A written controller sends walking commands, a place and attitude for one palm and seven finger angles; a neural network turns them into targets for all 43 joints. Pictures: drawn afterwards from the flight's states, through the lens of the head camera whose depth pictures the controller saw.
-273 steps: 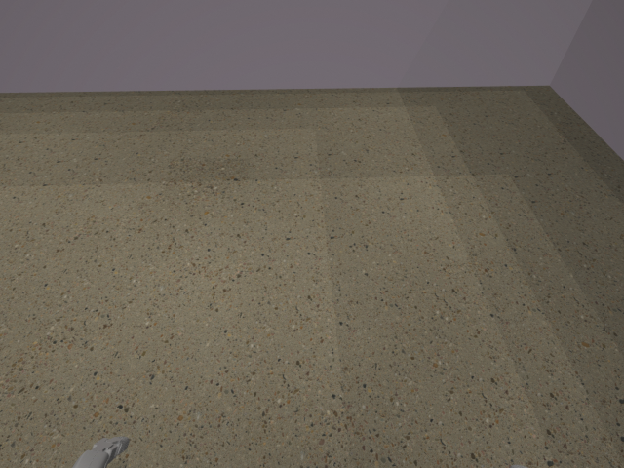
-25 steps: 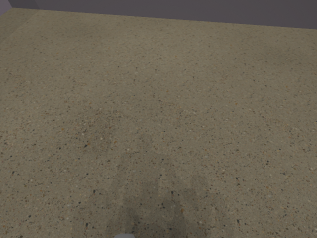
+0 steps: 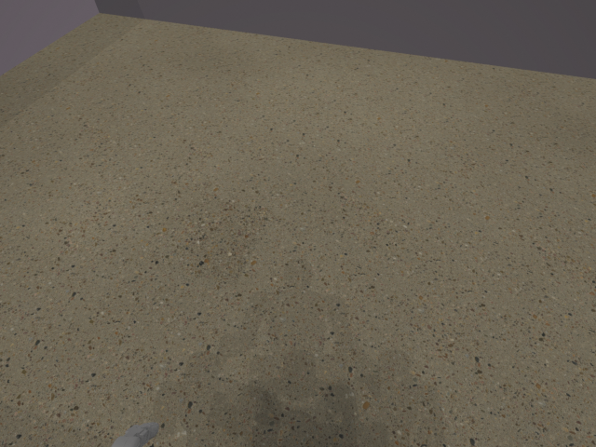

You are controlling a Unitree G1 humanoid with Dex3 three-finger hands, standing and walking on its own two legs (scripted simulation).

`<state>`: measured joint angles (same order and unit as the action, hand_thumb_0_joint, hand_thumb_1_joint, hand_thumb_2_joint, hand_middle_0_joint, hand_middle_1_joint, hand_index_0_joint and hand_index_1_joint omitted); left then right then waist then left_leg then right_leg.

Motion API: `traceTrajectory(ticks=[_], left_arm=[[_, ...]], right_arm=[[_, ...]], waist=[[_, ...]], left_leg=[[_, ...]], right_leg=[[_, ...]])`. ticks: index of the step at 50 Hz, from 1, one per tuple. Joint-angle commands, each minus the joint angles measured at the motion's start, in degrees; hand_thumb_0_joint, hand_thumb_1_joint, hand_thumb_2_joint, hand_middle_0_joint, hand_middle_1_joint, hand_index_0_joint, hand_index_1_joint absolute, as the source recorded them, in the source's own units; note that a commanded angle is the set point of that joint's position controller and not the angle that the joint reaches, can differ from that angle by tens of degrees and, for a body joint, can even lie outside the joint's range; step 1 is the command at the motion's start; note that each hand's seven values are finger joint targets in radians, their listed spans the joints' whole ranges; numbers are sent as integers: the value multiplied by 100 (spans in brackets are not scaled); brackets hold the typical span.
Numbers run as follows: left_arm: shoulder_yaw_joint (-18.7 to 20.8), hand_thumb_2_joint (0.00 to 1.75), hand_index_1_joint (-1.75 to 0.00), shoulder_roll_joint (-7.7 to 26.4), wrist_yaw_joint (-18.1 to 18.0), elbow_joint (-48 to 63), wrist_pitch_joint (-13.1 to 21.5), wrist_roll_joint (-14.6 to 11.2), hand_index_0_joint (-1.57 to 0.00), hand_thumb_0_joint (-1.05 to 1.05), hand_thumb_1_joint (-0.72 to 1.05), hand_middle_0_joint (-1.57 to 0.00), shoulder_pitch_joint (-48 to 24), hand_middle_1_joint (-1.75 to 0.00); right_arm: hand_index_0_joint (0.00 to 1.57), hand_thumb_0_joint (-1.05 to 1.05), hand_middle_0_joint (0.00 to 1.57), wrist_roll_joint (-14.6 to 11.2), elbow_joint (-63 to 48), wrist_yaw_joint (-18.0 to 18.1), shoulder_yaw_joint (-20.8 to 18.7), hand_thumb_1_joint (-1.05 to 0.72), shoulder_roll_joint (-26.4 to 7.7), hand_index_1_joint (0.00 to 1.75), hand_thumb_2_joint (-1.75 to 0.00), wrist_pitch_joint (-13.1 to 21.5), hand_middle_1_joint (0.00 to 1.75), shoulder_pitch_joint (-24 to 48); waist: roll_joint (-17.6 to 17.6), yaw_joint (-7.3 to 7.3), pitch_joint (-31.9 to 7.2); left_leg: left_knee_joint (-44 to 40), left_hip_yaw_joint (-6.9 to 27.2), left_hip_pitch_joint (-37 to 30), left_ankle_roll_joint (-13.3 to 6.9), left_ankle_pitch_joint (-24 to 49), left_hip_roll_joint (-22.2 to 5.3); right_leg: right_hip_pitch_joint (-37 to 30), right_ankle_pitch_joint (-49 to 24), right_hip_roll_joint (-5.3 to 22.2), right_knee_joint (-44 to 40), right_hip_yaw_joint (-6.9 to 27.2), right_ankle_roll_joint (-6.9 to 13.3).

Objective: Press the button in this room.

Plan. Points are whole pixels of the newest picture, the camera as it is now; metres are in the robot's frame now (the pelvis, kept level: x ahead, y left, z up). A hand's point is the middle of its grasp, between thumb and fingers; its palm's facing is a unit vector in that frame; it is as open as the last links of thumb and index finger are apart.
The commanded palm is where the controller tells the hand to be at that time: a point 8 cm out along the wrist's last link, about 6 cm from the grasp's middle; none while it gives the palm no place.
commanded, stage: turn or walk to find it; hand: left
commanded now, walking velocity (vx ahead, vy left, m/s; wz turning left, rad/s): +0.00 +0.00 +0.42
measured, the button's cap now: out of the picture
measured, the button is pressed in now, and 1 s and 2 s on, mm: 0 0 0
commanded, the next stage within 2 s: none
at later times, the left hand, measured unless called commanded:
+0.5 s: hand out of the picture -0.04 +0.18 -0.17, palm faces +0.28 -0.93 -0.24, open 7.4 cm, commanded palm none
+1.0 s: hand out of the picture -0.04 +0.22 -0.15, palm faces +0.43 -0.86 -0.28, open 7.4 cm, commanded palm none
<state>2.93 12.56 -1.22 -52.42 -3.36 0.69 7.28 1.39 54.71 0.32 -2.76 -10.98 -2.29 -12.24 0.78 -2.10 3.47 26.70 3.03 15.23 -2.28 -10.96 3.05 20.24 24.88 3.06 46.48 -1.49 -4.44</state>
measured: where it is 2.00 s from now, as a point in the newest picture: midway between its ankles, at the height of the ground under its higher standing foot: outside the picture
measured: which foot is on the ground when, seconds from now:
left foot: down 0.00-0.08, up 0.10-0.52, down 0.54-1.00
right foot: up 0.00-0.06, down 0.08-0.54, up 0.56-1.00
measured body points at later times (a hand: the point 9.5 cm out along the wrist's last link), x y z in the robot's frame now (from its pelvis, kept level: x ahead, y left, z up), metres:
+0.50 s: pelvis -0.03 -0.01 -0.01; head +0.00 -0.01 +0.44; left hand -0.06 +0.23 -0.15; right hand +0.08 -0.26 -0.15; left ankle -0.08 +0.11 -0.71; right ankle -0.01 -0.13 -0.74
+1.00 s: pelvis -0.06 -0.02 +0.00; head -0.02 -0.02 +0.44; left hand -0.07 +0.26 -0.13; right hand +0.10 -0.21 -0.16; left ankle -0.08 +0.11 -0.74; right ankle -0.01 -0.13 -0.73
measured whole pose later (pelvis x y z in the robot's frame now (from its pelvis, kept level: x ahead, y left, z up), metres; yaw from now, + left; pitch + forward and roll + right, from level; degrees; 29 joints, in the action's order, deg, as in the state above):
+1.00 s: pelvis -0.06 -0.02 +0.00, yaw +26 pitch +0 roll +1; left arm 2.7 12.3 -1.2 -52.4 -2.6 0.5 8.0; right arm 1.3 54.5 0.2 -3.0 -11.4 -2.5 -12.1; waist 1.3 -1.8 3.5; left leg 28.3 3.8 16.4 -0.4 -11.9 2.7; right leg 17.5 21.9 2.5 39.3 -2.2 -4.2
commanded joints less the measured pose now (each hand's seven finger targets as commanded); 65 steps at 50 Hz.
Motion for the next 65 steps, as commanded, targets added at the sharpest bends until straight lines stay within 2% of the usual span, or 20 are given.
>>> traceTrajectory(ticks=[1, 3, 4, 5, 7, 10, 20, 25, 26, 27, 28, 29, 34, 44, 49, 50, 52, 53, 57, 65], left_arm=[[135, 90, -30, 430, -33, 327, 213, -40, -20, 0, 90, -20, 548, -30], [214, 90, -30, 798, -80, 266, 314, 21, -20, 0, 90, -20, 893, -30], [314, 90, -30, 1310, -111, 305, 349, 107, -20, 0, 90, -20, 969, -30], [275, 90, -30, 1351, -113, 409, 309, 52, -20, 0, 90, -20, 833, -30], [244, 90, -30, 976, -133, 569, 307, 22, -20, 0, 90, -20, 83, -30], [116, 90, -30, 664, -79, 545, 387, 16, -20, 0, 90, -20, -6, -30], [240, 90, -30, 986, -82, 107, 363, 115, -20, 0, 90, -20, 917, -30], [290, 90, -30, 1095, -51, 7, 305, 70, -20, 0, 90, -20, 794, -30], [271, 90, -30, 972, -41, 24, 270, 13, -20, 0, 90, -20, 822, -30], [214, 90, -30, 621, -20, 179, 233, -25, -20, 0, 90, -20, 876, -30], [96, 90, -30, 396, -29, 368, 180, 6, -20, 0, 90, -20, 611, -30], [118, 90, -30, 523, -42, 344, 124, 32, -20, 0, 90, -20, 422, -30], [178, 90, -30, 549, 58, 27, 125, 32, -20, 0, 90, -20, 529, -30], [123, 90, -30, 431, 9, 331, 139, -5, -20, 0, 90, -20, 126, -30], [134, 90, -30, 457, -20, 263, 251, -48, -20, 0, 90, -20, 671, -30], [165, 90, -30, 571, -38, 228, 301, -30, -20, 0, 90, -20, 845, -30], [320, 90, -30, 1421, -97, 275, 379, 103, -20, 0, 90, -20, 987, -30], [271, 90, -30, 1341, -106, 354, 329, 47, -20, 0, 90, -20, 902, -30], [121, 90, -30, 648, -81, 507, 382, 9, -20, 0, 90, -20, 7, -30], [159, 90, -30, 736, -104, 175, 431, 48, -20, 0, 90, -20, 837, -30]], right_arm=[[20, 0, 20, 10, -404, 26, -333, -90, -1185, 30, -90, 96, 30, 15], [20, 0, 20, -72, -434, -17, -300, -90, -834, 30, -90, 97, 30, -48], [20, 0, 20, -88, -595, -32, -239, -90, -484, 30, -90, 97, 30, -34], [20, 0, 20, -19, -591, -16, -340, -90, -805, 30, -90, 35, 30, 93], [20, 0, 20, 11, -342, -77, -375, -90, -791, 30, -90, -106, 30, -184], [20, 0, 20, 13, -84, -128, -343, -90, -673, 30, -90, -127, 30, -492], [20, 0, 20, -53, -248, -110, -191, -90, -519, 30, -90, -61, 30, 338], [20, 0, 20, -86, -166, -74, -154, -90, -560, 30, -90, 78, 30, -117], [20, 0, 20, -78, -119, -80, -198, -90, -788, 30, -90, 140, 30, -331], [20, 0, 20, -39, -147, -65, -311, -90, -1343, 30, -90, 197, 30, -513], [20, 0, 20, -47, -97, -12, -392, -90, -1680, 30, -90, 154, 30, -738], [20, 0, 20, -19, -65, 22, -376, -90, -1618, 30, -90, 125, 30, -709], [20, 0, 20, -35, -290, 104, -198, -90, -1143, 30, -90, 206, 30, 112], [20, 0, 20, 15, -343, 59, -295, -90, -1192, 30, -90, 138, 30, -119], [20, 0, 20, -5, -414, 27, -323, -90, -1160, 30, -90, 103, 30, 58], [20, 0, 20, -44, -439, 11, -321, -90, -1056, 30, -90, 106, 30, 80], [20, 0, 20, -81, -660, -33, -247, -90, -519, 30, -90, 91, 30, 90], [20, 0, 20, -26, -626, -26, -332, -90, -803, 30, -90, 17, 30, 169], [20, 0, 20, 17, -111, -126, -350, -90, -712, 30, -90, -119, 30, -375], [20, 0, 20, -4, -86, -98, -264, -90, -639, 30, -90, -137, 30, -4]], waist=[[650, 250, -654], [-306, 416, -837], [-1886, 484, -657], [-1469, 502, -545], [-1110, 109, -189], [-916, -30, 1], [-1139, 477, -204], [-1097, 216, -628], [-476, 79, -837], [1176, -6, -975], [1744, -135, -889], [1082, -164, -777], [778, 173, -377], [755, 0, -413], [740, 276, -716], [421, 372, -807], [-1907, 497, -633], [-1253, 497, -592], [-796, -23, 54], [-937, 321, -145]], left_leg=[[-450, 1680, -26, -606, 1401, -1311], [399, 1194, 1123, -81, 116, -713], [1754, 114, 2070, 356, -1686, 139], [2902, 199, 1822, 365, -2183, -9], [3919, 301, 1691, 380, -1523, -200], [4429, 19, 1732, 543, -786, -320], [2345, -555, 1164, 656, -1515, -552], [261, -870, -117, 498, -460, -400], [-439, -602, -877, 405, 374, -616], [-727, 1063, -1686, -46, 1966, -1894], [-688, 1746, -1595, -687, 3634, -2678], [-627, 1351, -1251, -881, 3266, -2703], [-746, 607, -816, -517, 2519, -1643], [-750, 1374, -685, -773, 1767, -1641], [-243, 1498, -81, -531, 1766, -1303], [49, 1364, 316, -291, 1259, -1061], [2211, -6, 1962, 410, -2051, 161], [3214, 253, 1695, 366, -2174, -85], [4390, 119, 1692, 492, -884, -322], [3798, -141, 1773, 724, -996, -584]], right_leg=[[-777, -670, -157, -1407, -54, 111], [-2178, -1178, 623, -2838, 611, 307], [-2324, -1304, 2092, -3197, 2125, 893], [-1339, -1391, 2543, -3290, 2177, 1325], [-615, -599, 1888, -3460, 1463, 1155], [-709, -1534, 1301, -3140, 322, 918], [-1429, -3013, 1753, -2599, -3, 1253], [-1304, -3433, 1609, -1631, -493, 850], [-841, -2902, 1419, -967, -708, 571], [483, -677, 716, 155, -967, 154], [1101, 1351, 367, 1019, -600, -12], [972, 1137, 456, 1550, -240, 80], [1036, -200, 358, 1908, -39, -15], [489, 90, 96, 284, -6, -32], [-883, -855, -131, -1660, -114, 87], [-1509, -1376, 35, -2408, -16, 123], [-2049, -1953, 2354, -3140, 2182, 1051], [-1238, -1799, 2507, -3171, 1934, 1363], [-604, -1488, 1365, -3169, 501, 892], [-1511, -2565, 1660, -2916, 102, 1136]])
